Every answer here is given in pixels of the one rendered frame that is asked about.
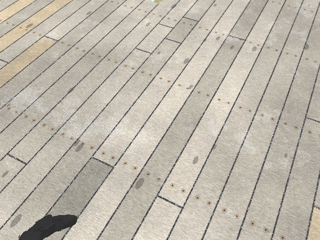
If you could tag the left robot hand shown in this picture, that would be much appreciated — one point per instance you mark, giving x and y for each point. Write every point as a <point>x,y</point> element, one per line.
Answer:
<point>47,225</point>

